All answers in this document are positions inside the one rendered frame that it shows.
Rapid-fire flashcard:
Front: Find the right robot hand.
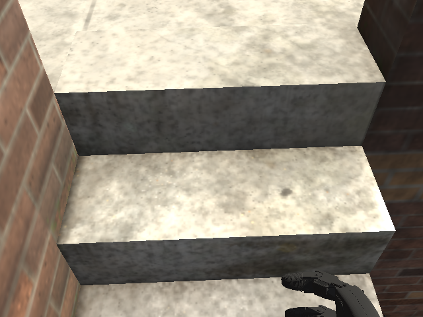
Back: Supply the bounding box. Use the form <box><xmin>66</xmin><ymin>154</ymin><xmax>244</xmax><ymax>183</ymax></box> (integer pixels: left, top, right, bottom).
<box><xmin>281</xmin><ymin>270</ymin><xmax>386</xmax><ymax>317</ymax></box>

